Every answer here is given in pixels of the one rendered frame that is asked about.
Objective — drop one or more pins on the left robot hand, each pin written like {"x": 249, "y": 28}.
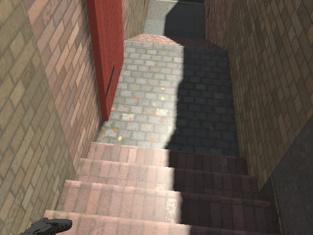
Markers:
{"x": 45, "y": 226}

